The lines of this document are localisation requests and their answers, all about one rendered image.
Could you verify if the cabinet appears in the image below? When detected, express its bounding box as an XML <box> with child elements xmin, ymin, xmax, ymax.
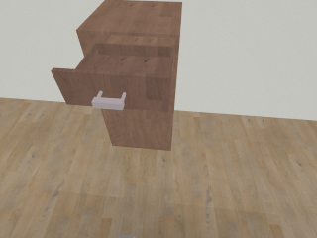
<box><xmin>76</xmin><ymin>0</ymin><xmax>182</xmax><ymax>151</ymax></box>

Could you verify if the drawer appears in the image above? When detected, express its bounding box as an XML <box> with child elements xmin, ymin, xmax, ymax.
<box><xmin>51</xmin><ymin>43</ymin><xmax>174</xmax><ymax>112</ymax></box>

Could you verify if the handle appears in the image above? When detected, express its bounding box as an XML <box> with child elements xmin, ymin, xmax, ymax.
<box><xmin>91</xmin><ymin>90</ymin><xmax>127</xmax><ymax>110</ymax></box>

